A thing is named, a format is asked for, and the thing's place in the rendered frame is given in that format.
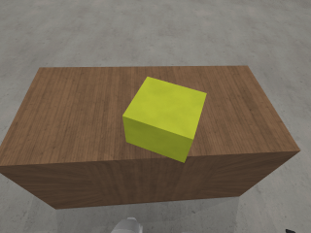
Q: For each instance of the carton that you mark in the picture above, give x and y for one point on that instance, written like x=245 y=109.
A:
x=163 y=117

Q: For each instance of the pedestal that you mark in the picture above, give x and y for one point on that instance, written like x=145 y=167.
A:
x=67 y=145

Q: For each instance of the left robot thigh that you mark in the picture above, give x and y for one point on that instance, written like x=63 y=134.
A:
x=128 y=226

